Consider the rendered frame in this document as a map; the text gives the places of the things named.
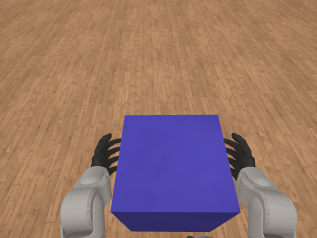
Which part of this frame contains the carton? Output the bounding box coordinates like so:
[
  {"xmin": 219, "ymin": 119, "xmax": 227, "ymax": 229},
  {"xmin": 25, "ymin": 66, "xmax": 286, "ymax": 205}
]
[{"xmin": 110, "ymin": 114, "xmax": 241, "ymax": 232}]

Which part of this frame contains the right robot hand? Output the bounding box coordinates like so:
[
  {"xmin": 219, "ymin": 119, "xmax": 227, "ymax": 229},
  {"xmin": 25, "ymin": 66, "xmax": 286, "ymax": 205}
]
[{"xmin": 224, "ymin": 133, "xmax": 255, "ymax": 181}]

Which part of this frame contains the left robot hand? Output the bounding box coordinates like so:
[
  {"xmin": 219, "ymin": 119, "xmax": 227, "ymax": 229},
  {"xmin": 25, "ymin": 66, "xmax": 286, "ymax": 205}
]
[{"xmin": 91, "ymin": 133, "xmax": 121, "ymax": 176}]

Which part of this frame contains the left robot forearm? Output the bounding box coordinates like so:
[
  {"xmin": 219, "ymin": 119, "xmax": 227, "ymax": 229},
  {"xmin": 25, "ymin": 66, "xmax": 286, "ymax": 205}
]
[{"xmin": 59, "ymin": 166, "xmax": 112, "ymax": 238}]

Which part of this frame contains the right robot forearm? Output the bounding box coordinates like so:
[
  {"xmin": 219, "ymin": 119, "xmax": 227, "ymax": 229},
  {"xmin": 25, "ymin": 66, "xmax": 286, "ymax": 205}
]
[{"xmin": 236, "ymin": 166, "xmax": 298, "ymax": 238}]

